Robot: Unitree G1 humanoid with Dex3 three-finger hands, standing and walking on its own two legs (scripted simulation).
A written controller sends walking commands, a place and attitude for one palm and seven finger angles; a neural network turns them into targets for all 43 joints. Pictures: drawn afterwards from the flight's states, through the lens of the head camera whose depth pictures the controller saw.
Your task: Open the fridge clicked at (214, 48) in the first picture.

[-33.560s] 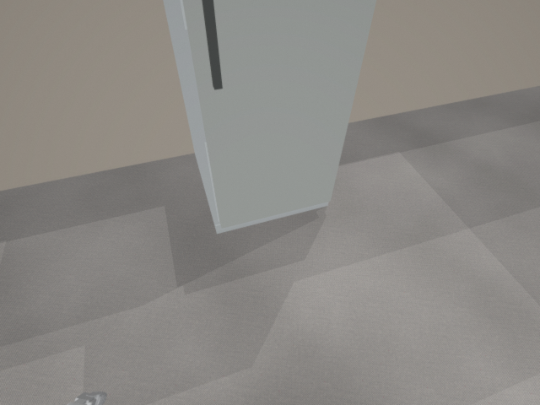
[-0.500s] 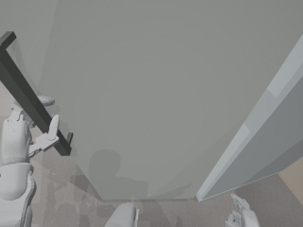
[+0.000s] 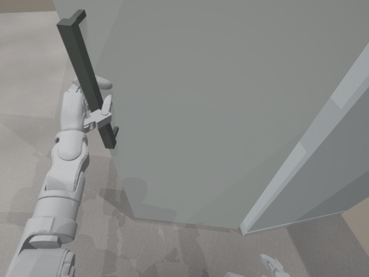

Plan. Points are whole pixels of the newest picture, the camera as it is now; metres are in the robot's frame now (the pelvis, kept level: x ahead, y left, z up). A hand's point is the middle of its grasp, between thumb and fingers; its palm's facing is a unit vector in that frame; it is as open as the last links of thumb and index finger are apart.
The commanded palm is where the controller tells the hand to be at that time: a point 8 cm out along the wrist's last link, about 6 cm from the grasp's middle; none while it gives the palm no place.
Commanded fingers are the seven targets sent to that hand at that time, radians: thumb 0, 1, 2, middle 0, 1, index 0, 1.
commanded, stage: stop walking and hold the door back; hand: left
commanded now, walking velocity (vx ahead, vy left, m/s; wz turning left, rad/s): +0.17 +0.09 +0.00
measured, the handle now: (98, 92) +0.42 +0.23 +0.16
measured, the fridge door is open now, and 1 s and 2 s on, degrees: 72 67 67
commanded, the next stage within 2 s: loosen the grip on the handle in 0.22 s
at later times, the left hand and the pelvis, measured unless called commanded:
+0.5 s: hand (107, 97) +0.43 +0.22 +0.14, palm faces +0.21 -0.96 -0.16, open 7.1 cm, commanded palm +0.38 +0.25 +0.12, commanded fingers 0.00 -0.31 0.32 -0.45 -1.40 -0.45 -1.40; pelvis +0.00 +0.02 -0.02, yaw -2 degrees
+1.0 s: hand (106, 109) +0.43 +0.23 +0.11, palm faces +0.27 -0.94 -0.21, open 14.4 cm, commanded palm +0.40 +0.28 +0.11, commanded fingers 0.00 -0.55 0.20 -0.25 -1.15 -0.25 -1.15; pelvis +0.03 -0.01 -0.03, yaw +0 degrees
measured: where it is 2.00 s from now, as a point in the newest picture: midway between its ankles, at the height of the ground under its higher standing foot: outside the picture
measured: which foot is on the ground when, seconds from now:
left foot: down 0.00-0.08, up 0.10-0.30, down 0.32-1.00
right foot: up 0.00-0.06, down 0.08-1.00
